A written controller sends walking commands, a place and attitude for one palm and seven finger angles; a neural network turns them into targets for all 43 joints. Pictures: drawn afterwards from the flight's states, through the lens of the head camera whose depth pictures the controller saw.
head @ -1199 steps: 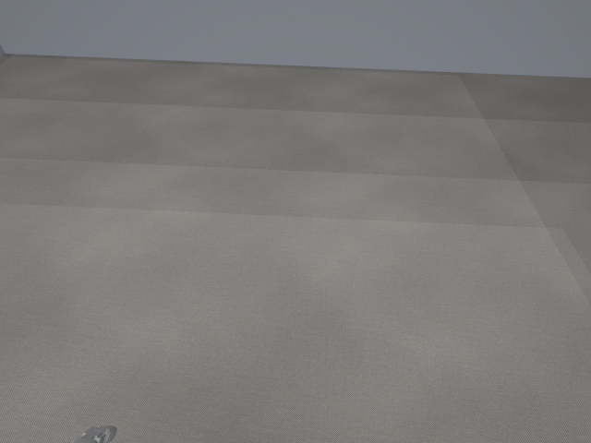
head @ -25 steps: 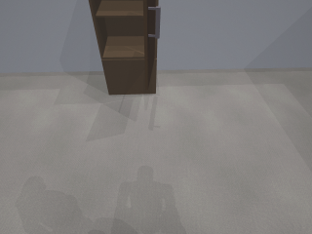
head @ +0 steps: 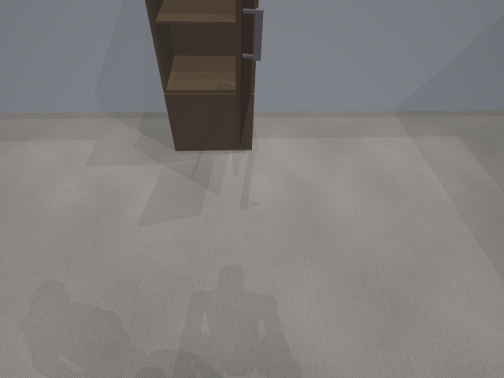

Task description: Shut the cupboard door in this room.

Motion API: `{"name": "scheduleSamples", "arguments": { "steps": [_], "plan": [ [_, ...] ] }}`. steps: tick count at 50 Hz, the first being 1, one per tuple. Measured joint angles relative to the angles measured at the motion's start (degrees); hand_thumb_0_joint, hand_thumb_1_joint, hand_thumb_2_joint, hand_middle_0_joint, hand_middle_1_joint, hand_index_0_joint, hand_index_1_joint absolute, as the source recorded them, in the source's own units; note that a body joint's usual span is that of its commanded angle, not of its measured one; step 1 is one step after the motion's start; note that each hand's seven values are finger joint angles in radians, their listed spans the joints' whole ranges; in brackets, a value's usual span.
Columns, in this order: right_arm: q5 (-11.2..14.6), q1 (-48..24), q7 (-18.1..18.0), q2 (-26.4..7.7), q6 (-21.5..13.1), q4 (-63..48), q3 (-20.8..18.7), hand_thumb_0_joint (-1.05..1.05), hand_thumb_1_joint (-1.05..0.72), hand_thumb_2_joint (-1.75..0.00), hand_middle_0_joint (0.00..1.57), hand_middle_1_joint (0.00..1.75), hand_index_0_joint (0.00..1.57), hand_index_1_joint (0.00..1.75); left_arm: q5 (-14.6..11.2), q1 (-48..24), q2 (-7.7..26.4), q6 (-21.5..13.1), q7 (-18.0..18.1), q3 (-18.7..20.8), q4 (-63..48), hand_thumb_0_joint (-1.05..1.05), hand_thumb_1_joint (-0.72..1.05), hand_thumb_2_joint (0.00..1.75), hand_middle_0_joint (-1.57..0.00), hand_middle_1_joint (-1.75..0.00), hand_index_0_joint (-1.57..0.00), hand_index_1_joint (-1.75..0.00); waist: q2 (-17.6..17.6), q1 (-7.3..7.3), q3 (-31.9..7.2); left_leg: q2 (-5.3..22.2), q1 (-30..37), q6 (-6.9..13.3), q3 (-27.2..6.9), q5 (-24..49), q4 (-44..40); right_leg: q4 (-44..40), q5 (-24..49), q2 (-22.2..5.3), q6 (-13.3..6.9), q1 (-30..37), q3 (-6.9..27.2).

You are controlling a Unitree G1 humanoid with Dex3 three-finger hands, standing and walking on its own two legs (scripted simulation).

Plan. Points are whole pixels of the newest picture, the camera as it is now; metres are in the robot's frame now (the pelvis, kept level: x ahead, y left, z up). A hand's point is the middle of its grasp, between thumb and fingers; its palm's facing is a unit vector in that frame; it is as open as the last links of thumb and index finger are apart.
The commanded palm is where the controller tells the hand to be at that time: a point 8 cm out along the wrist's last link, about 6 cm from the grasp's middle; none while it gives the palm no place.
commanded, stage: walk around to get in front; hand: left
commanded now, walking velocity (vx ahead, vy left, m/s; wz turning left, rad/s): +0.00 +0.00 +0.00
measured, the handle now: (252, 35) +1.08 +0.06 +0.07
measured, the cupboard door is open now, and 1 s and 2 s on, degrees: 80 80 80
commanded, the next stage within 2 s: none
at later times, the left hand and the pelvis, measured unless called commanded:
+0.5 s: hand out of the picture +0.06 +0.16 -0.19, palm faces -0.14 -0.95 -0.27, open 7.4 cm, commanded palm none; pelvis -0.01 -0.03 -0.03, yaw -13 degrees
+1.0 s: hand (152, 362) +0.18 +0.20 -0.18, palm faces -0.42 -0.88 -0.23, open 7.4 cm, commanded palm none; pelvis +0.01 +0.03 -0.01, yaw -29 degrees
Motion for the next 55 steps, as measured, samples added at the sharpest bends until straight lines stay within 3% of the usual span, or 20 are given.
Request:
{"name": "scheduleSamples", "arguments": {
  "steps": [10, 13, 17, 20, 22, 23, 26, 30, 38, 43, 44, 45, 47, 51, 55],
  "plan": [
    [-0.2, -1.1, -0.4, -0.4, 0.8, -0.8, -0.8, 0.01, -0.91, -0.90, 0.20, 0.30, 0.20, 0.30, 0.2, -1.1, 0.4, 1.5, -0.5, 1.2, -1.2, 0.00, 0.91, 0.90, -0.20, -0.30, -0.20, -0.30, -0.1, 0.56, 1.0, 0.3, -1.1, 0.5, 2.0, -1.7, 2.5, 3.3, -1.1, -0.1, 0.4, -2.5, 2.2],
    [-0.3, -2.4, -0.5, -0.8, 1.4, -2.4, -1.8, 0.01, -0.91, -0.90, 0.20, 0.30, 0.20, 0.30, 0.5, -1.7, 0.9, 2.9, -1.2, 2.3, -2.5, 0.00, 0.91, 0.90, -0.20, -0.30, -0.20, -0.30, -0.4, 0.81, 2.1, 0.8, -2.6, 0.8, 4.3, -3.1, 5.1, 12.0, -4.8, -0.3, -0.5, -7.4, 3.2],
    [-0.8, -4.2, -0.3, -2.0, 1.6, -4.4, -2.9, 0.00, -0.91, -0.90, 0.20, 0.30, 0.20, 0.30, 1.0, -2.7, 1.4, 4.3, -1.8, 3.9, -4.4, 0.00, 0.91, 0.90, -0.20, -0.30, -0.20, -0.30, 0.8, 0.51, 3.4, 2.6, -3.6, 0.4, 6.8, -4.5, 7.6, 26.5, -11.9, -0.2, -0.8, -13.8, 2.2],
    [-1.1, -5.4, 0.1, -3.1, 1.8, -5.3, -3.5, 0.00, -0.91, -0.90, 0.20, 0.30, 0.20, 0.30, 1.0, -3.4, 1.7, 4.1, -2.1, 4.5, -6.2, 0.00, 0.91, 0.90, -0.20, -0.30, -0.20, -0.30, 2.5, 0.53, 3.8, 4.7, -4.0, -0.6, 8.2, -5.8, 9.9, 24.7, -11.2, -0.1, -0.6, -13.7, 0.4],
    [-1.0, -5.8, 0.3, -3.7, 2.1, -6.0, -3.8, 0.00, -0.91, -0.90, 0.20, 0.30, 0.20, 0.30, 1.0, -3.3, 2.4, 3.3, -2.3, 4.7, -7.8, 0.00, 0.91, 0.90, -0.20, -0.30, -0.20, -0.30, 3.0, 0.81, 3.5, 6.4, -5.1, -1.7, 9.0, -7.7, 13.5, 17.2, -4.9, 0.1, -0.8, -11.2, -0.2],
    [-0.8, -6.0, 0.5, -3.9, 2.4, -6.5, -3.9, 0.00, -0.91, -0.90, 0.20, 0.30, 0.20, 0.30, 1.1, -3.2, 2.9, 2.7, -2.2, 4.8, -8.4, 0.00, 0.91, 0.90, -0.20, -0.30, -0.20, -0.30, 2.8, 1.09, 3.0, 7.0, -6.6, -2.6, 8.6, -9.3, 16.9, 15.5, -5.6, 0.5, -1.5, -10.8, 0.1],
    [-0.5, -8.2, 0.4, -5.2, 4.1, -8.3, -4.0, 0.00, -0.91, -0.90, 0.20, 0.30, 0.20, 0.30, 0.8, -4.7, 3.1, 2.1, -1.7, 4.6, -9.3, 0.00, 0.91, 0.90, -0.20, -0.30, -0.20, -0.30, 3.9, 1.56, 3.8, 5.7, -13.1, -4.2, -0.6, -16.9, 31.7, 16.6, -6.7, 2.7, -3.9, -11.8, 0.5],
    [-0.7, -11.4, 0.4, -6.1, 4.0, -10.9, -3.7, 0.00, -0.91, -0.90, 0.20, 0.30, 0.19, 0.30, 0.6, -5.9, 3.6, 2.2, -1.7, 4.4, -10.5, 0.00, 0.91, 0.90, -0.20, -0.30, -0.20, -0.30, 2.6, 1.93, 4.5, 3.4, -17.9, -5.6, -6.2, -13.4, 40.5, 11.6, -2.9, 3.9, -4.4, -10.6, 2.9],
    [-0.4, -15.0, 0.4, -7.3, 3.6, -15.1, -2.9, 0.00, -0.91, -0.90, 0.20, 0.30, 0.19, 0.30, 0.8, -6.9, 5.6, 2.5, -2.6, 4.2, -12.3, 0.00, 0.90, 0.90, -0.21, -0.30, -0.20, -0.30, 0.4, 2.67, 3.8, 1.9, -16.4, -6.8, -9.4, -12.0, 32.3, 7.1, 0.6, 5.2, -3.3, -10.6, 8.2],
    [0.1, -14.9, 0.2, -7.2, 2.7, -16.8, -2.2, 0.00, -0.91, -0.90, 0.20, 0.30, 0.19, 0.30, 0.7, -7.3, 7.6, 3.5, -2.7, 4.7, -13.1, 0.00, 0.90, 0.90, -0.21, -0.30, -0.20, -0.30, -1.1, 2.89, 3.2, 0.5, -10.0, -6.2, -9.2, -9.2, 16.7, 8.7, 0.6, 6.0, -1.3, -12.4, 11.6],
    [0.1, -14.3, 0.2, -7.2, 2.2, -17.2, -1.9, 0.00, -0.91, -0.90, 0.20, 0.30, 0.19, 0.30, 0.5, -7.2, 8.1, 3.8, -2.7, 4.8, -13.2, 0.00, 0.90, 0.90, -0.21, -0.30, -0.20, -0.30, -1.0, 2.61, 2.8, 0.6, -7.9, -5.1, -9.0, -6.9, 11.5, 10.1, 0.1, 6.5, -0.7, -13.3, 12.1],
    [-0.1, -13.8, 0.2, -6.7, 1.7, -17.3, -1.8, 0.00, -0.91, -0.90, 0.20, 0.30, 0.19, 0.30, 0.3, -7.5, 8.8, 4.2, -2.8, 5.1, -13.1, 0.00, 0.90, 0.90, -0.21, -0.30, -0.20, -0.30, -1.9, 2.45, 2.9, 0.3, -7.5, -3.1, -8.3, -6.1, 10.8, 13.1, -3.0, 6.5, -0.6, -14.5, 12.7],
    [-0.5, -12.3, 0.4, -6.1, 1.6, -17.3, -1.2, 0.00, -0.91, -0.90, 0.20, 0.30, 0.19, 0.30, 0.6, -8.1, 9.7, 4.9, -3.0, 5.5, -12.9, 0.00, 0.90, 0.90, -0.21, -0.30, -0.20, -0.30, -2.4, 2.50, 3.3, 0.9, -6.9, -1.5, -6.7, -6.6, 11.5, 24.1, -11.5, 6.8, 0.3, -17.9, 11.4],
    [-1.0, -8.4, 0.5, -5.3, 1.8, -16.5, -0.8, 0.00, -0.90, -0.90, 0.20, 0.30, 0.20, 0.30, 0.8, -8.6, 10.6, 4.9, -3.9, 6.1, -13.4, 0.01, 0.91, 0.90, -0.20, -0.30, -0.20, -0.30, -1.7, 2.03, 3.5, 2.7, -4.0, -1.0, -4.6, -5.7, 8.1, 42.2, -11.8, 5.3, 2.0, -22.6, 7.6],
    [-1.0, -4.9, 0.5, -4.8, 1.7, -15.3, -1.1, 0.00, -0.90, -0.90, 0.20, 0.30, 0.20, 0.30, 0.6, -9.1, 10.7, 5.1, -4.4, 6.1, -13.8, 0.01, 0.91, 0.90, -0.20, -0.30, -0.20, -0.30, -1.2, 1.47, 3.7, 3.8, -2.0, -0.9, -1.8, -4.9, 5.6, 44.8, -9.5, 2.5, 3.1, -22.7, 6.1]
  ]
}}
